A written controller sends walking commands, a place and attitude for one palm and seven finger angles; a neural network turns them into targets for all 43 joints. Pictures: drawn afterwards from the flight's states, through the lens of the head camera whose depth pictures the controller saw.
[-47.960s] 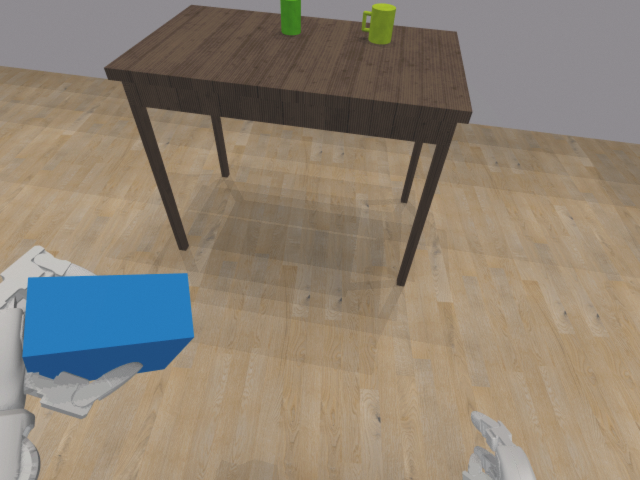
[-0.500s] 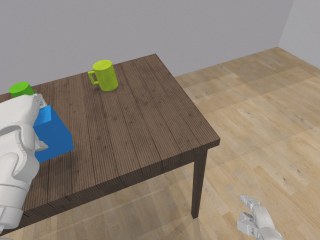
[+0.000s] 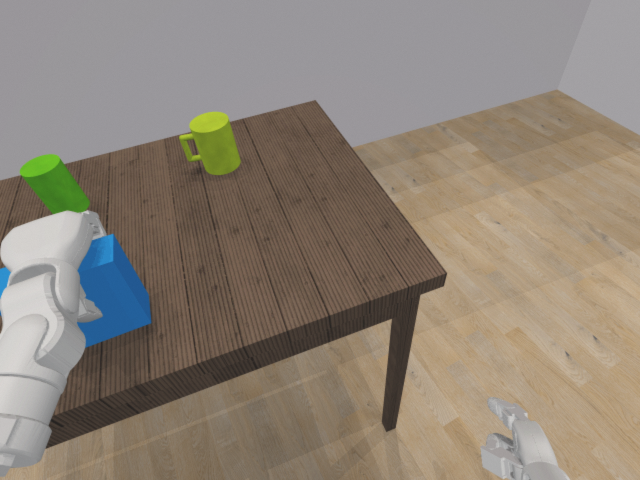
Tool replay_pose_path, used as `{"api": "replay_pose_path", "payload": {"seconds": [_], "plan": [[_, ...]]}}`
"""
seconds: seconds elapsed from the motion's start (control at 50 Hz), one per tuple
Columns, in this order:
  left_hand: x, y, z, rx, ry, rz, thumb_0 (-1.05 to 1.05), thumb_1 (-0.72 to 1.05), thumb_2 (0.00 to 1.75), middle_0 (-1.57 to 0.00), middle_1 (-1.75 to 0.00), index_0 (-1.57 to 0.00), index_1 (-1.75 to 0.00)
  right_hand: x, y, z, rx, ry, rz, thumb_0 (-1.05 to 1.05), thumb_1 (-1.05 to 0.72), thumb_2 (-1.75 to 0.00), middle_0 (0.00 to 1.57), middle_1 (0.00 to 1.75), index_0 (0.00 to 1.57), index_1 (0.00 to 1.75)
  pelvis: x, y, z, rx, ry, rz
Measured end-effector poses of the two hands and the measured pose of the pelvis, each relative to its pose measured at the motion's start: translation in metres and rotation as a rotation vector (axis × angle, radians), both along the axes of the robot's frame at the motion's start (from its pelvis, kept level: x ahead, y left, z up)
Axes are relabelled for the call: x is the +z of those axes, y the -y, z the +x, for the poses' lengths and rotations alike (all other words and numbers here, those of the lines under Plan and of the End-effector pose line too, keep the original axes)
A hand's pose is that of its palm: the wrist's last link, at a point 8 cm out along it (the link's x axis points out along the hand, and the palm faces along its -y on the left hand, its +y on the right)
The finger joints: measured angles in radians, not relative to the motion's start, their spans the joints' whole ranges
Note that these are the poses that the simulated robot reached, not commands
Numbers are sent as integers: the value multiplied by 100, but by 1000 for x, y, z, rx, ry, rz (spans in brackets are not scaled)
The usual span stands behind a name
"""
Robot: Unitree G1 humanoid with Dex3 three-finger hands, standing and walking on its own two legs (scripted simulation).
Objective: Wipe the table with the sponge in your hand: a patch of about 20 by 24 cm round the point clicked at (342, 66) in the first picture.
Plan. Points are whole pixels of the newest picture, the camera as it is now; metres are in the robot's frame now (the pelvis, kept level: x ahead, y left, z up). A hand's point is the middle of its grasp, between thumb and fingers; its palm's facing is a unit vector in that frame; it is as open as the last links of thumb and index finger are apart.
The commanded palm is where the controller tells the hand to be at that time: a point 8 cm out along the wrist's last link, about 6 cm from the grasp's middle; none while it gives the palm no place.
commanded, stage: lower the sponge onto the table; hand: left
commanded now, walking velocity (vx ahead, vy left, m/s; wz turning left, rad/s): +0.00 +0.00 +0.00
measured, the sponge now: (87, 307) +0.29 +0.36 +0.06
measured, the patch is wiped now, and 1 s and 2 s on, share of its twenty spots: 0.00 0.00 0.15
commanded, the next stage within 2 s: wipe forward along the first lane in 0.72 s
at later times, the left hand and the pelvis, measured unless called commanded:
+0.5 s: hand (97, 286) +0.30 +0.33 +0.10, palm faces -0.02 -0.05 -1.00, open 10.3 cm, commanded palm +0.28 +0.32 +0.17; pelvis +0.01 +0.01 +0.00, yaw +0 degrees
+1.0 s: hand (105, 276) +0.31 +0.33 +0.10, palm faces -0.05 -0.02 -1.00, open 10.4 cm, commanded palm +0.30 +0.33 +0.15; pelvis +0.00 -0.01 +0.00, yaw +0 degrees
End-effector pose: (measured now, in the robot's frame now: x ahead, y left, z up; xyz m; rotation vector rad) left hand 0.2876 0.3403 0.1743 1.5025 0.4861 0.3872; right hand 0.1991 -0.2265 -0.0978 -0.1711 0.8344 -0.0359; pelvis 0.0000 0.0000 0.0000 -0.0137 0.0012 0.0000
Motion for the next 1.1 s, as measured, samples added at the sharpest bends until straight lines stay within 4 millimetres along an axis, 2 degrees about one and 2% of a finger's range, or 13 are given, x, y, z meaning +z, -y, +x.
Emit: {"api": "replay_pose_path", "payload": {"seconds": [0.04,0.08,0.18,0.28,0.4,0.52,0.7,0.86,1.1], "plan": [[-14,8,1,-50,-63,-25,0,-54,103,-73,-135,-73,-135,0,0,-1,-3,1,-9,1,-90,-90,21,30,20,30,0,-2,1,6,2,-1],[-20,18,3,-123,-72,-30,0,-54,103,-72,-136,-73,-136,1,-1,-2,-2,4,-24,1,-90,-90,20,30,20,30,-1,-3,1,7,6,-1],[-9,39,12,-283,42,-8,0,-54,103,-73,-135,-73,-135,3,-5,-4,3,4,-41,1,-90,-90,20,30,20,30,-1,-4,3,-1,9,0],[-5,28,17,-200,127,-8,0,-54,103,-73,-135,-73,-135,1,-7,-5,-6,-17,-14,1,-90,-90,20,30,20,30,0,-5,4,-22,-5,1],[-17,11,3,-67,61,-11,0,-54,104,-73,-135,-73,-135,0,-5,1,-6,-17,6,1,-90,-90,21,30,20,30,0,-6,8,-21,-14,1],[-18,21,-10,-129,47,-15,0,-54,104,-72,-136,-73,-136,5,-7,14,18,17,-17,1,-90,-90,20,30,20,30,-1,-6,10,1,-1,0],[-20,29,-8,-148,62,-6,0,-54,104,-72,-135,-73,-135,10,-15,23,37,48,-2,1,-90,-90,20,30,20,30,-1,-2,5,3,3,2],[-21,27,-2,-113,47,3,0,-54,104,-72,-135,-73,-135,5,-5,9,21,11,-3,1,-90,-90,21,30,20,30,-2,5,3,2,-3,2],[-20,17,23,-105,-19,19,1,-55,104,-72,-135,-73,-135,-10,35,-33,-65,-93,-63,1,-90,-90,21,30,20,30,-4,14,2,-1,-24,1]]}}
